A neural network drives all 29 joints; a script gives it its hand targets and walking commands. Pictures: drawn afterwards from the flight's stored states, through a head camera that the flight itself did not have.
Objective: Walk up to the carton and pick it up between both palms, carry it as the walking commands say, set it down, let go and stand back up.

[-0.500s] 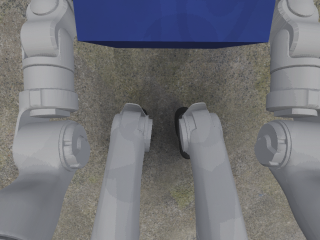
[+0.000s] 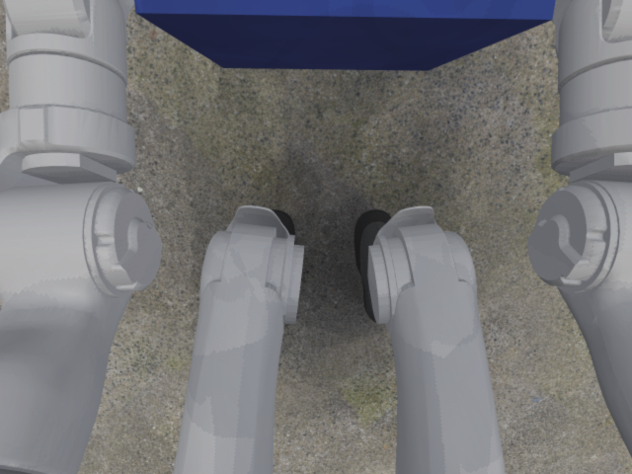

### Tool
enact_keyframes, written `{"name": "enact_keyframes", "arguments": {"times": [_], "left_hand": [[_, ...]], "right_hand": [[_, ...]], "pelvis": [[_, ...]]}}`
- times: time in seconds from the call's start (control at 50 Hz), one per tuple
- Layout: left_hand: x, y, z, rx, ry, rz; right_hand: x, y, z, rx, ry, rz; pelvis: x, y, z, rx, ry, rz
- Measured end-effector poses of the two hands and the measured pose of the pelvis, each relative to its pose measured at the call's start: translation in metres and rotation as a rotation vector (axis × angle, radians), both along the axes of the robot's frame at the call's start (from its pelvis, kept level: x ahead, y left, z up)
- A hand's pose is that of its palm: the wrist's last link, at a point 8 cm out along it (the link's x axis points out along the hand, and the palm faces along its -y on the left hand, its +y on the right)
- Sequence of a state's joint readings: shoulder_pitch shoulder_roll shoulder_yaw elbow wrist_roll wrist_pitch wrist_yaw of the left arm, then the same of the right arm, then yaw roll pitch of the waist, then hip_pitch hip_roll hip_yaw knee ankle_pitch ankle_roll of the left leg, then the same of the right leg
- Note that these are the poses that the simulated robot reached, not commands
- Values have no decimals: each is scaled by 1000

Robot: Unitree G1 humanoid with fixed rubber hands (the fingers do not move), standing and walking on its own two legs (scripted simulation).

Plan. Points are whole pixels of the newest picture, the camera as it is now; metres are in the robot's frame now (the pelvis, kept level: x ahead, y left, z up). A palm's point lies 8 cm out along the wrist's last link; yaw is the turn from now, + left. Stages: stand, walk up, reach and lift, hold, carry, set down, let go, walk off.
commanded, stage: set down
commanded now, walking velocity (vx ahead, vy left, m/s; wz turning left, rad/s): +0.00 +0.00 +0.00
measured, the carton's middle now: out of the picture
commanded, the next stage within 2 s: none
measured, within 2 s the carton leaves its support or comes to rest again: rests again in 0.94 s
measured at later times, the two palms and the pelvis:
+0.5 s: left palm out of the picture +0.59 +0.18 -0.19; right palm out of the picture +0.59 -0.18 -0.20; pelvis +0.02 +0.00 -0.04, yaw +0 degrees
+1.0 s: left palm out of the picture +0.58 +0.18 -0.22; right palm out of the picture +0.58 -0.18 -0.22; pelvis +0.02 +0.00 -0.06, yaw +0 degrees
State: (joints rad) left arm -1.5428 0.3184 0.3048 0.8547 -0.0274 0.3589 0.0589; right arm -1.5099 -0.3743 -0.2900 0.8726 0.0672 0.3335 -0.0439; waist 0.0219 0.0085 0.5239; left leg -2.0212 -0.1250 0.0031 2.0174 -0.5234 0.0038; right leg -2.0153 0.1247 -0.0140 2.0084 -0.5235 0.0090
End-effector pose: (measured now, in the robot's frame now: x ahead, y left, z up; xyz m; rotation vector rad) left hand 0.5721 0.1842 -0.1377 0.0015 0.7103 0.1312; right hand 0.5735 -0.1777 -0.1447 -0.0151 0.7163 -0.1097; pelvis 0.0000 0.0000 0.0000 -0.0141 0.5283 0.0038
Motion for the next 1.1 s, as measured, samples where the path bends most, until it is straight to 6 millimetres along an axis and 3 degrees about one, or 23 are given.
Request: {"name": "enact_keyframes", "arguments": {"times": [0.12, 0.22, 0.44, 0.72, 1.1], "left_hand": [[1, -5, -37, 6, 29, -8], [3, -8, -51, 3, 33, -8], [14, -6, -53, 4, 11, 1], [5, -4, -72, 21, 63, -16], [9, -8, -80, 16, 36, -9]], "right_hand": [[-2, -4, -37, -11, 29, -7], [0, -7, -49, -16, 33, -10], [16, -5, -49, -13, 12, -6], [3, -3, -72, -24, 63, 3], [8, -7, -78, -23, 38, -1]], "pelvis": [[10, 0, -16, -5, 31, 2], [15, -1, -25, -3, 37, 1], [16, -3, -40, 5, 15, 0], [15, -1, -51, 2, 6, 2], [20, -4, -60, 7, 0, 1]]}}
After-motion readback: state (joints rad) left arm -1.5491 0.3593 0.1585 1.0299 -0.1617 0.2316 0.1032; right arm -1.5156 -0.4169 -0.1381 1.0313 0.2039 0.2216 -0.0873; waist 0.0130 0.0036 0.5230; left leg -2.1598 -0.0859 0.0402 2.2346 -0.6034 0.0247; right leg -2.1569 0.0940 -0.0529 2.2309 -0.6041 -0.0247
